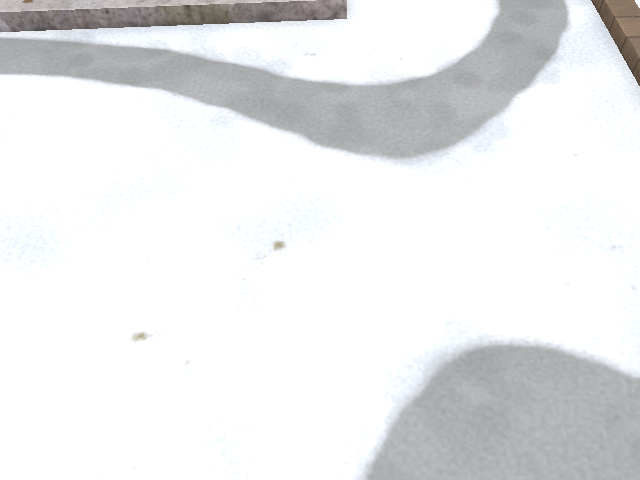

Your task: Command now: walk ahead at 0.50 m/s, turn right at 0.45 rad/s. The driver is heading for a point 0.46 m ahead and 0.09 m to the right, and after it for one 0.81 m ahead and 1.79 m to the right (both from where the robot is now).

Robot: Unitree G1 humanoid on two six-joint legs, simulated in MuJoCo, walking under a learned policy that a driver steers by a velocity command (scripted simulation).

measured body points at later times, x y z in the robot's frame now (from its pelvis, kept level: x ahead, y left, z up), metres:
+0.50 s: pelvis +0.29 +0.00 +0.00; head +0.33 -0.01 +0.45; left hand +0.30 +0.29 -0.12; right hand +0.47 -0.27 -0.07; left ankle +0.44 +0.07 -0.72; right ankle +0.10 -0.05 -0.71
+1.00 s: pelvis +0.51 -0.09 +0.01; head +0.54 -0.12 +0.46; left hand +0.83 -0.04 -0.07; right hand +0.34 -0.30 -0.12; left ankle +0.44 +0.08 -0.72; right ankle +0.57 -0.24 -0.70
